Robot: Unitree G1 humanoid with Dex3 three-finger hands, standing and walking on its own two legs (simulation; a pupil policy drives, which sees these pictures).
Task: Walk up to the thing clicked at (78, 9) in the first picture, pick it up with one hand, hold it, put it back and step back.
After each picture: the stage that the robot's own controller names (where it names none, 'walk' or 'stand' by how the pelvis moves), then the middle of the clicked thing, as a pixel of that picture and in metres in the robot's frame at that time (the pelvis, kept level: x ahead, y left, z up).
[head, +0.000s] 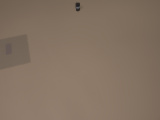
stand; (77, 6) +2.26 +0.08 -0.72
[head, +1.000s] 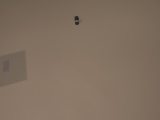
walk; (76, 20) +2.13 +0.24 -0.71
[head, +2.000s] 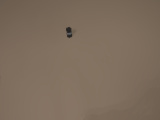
walk; (69, 32) +1.52 +0.27 -0.72
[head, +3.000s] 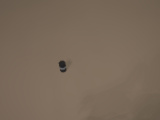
walk; (62, 66) +0.99 +0.26 -0.72
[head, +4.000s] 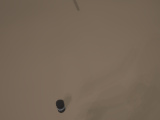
walk; (60, 106) +0.58 +0.23 -0.71
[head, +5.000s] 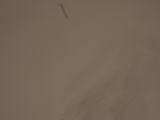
stand; out of the picture +0.34 +0.19 -0.71
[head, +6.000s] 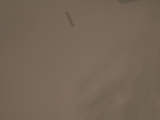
stand; out of the picture +0.32 +0.20 -0.72
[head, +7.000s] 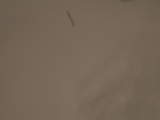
stand; out of the picture +0.31 +0.20 -0.73
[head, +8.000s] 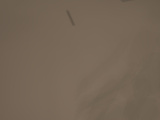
stand; out of the picture +0.30 +0.21 -0.73
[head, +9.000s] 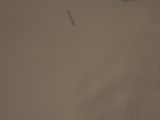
stand; out of the picture +0.30 +0.20 -0.73
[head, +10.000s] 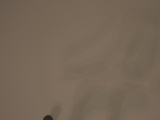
go down; out of the picture +0.33 +0.20 -0.66
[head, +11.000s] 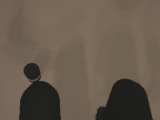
go down; (33, 73) +0.40 +0.21 -0.30
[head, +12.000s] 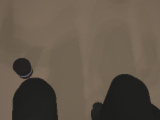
close in; (23, 69) +0.40 +0.21 -0.27
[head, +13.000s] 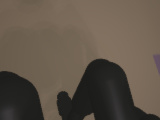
close; out of the picture +0.40 +0.24 -0.22
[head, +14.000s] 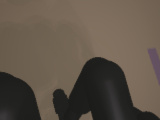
close; out of the picture +0.39 +0.25 -0.22
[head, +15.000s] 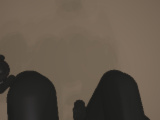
lift; out of the picture +0.33 +0.24 -0.16
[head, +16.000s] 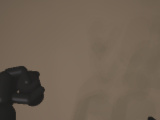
lift; (31, 89) +0.32 +0.18 +0.01
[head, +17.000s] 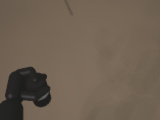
hold; (39, 90) +0.33 +0.16 +0.01
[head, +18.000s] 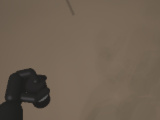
hold; (38, 92) +0.32 +0.17 +0.00
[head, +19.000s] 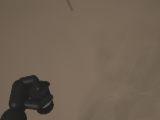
crouch; (41, 98) +0.31 +0.16 -0.02
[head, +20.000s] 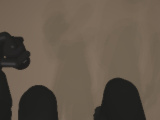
lower; (17, 54) +0.44 +0.20 -0.09
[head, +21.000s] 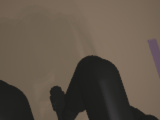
lower; out of the picture +0.43 +0.27 -0.23
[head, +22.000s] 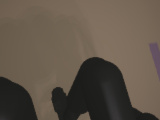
lower; out of the picture +0.42 +0.26 -0.23
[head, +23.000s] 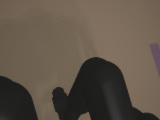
lower; out of the picture +0.41 +0.26 -0.22
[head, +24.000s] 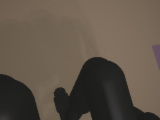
lower; out of the picture +0.41 +0.26 -0.22
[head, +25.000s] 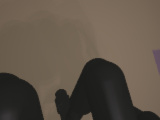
open; out of the picture +0.40 +0.25 -0.23
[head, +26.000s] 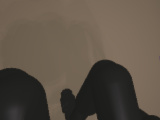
stand; out of the picture +0.39 +0.24 -0.23
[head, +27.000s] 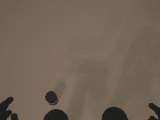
walk; (52, 98) +0.39 +0.18 -0.52
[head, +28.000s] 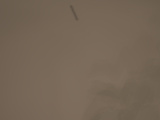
stand; out of the picture +0.35 +0.17 -0.66
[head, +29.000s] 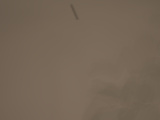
stand; out of the picture +0.34 +0.18 -0.66
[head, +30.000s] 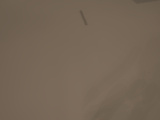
stand; out of the picture +0.36 +0.17 -0.72
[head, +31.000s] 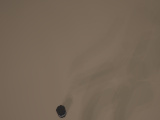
walk; (61, 111) +0.40 +0.15 -0.70
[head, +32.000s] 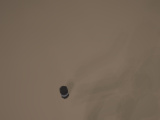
walk; (64, 92) +0.61 +0.19 -0.70
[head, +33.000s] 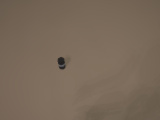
stand; (61, 63) +0.95 +0.24 -0.69
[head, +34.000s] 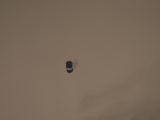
stand; (69, 67) +1.00 +0.16 -0.72
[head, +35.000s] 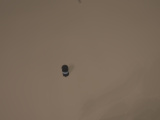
stand; (65, 70) +1.00 +0.19 -0.73
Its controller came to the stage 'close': yes
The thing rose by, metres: 0.72
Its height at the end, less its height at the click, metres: +0.00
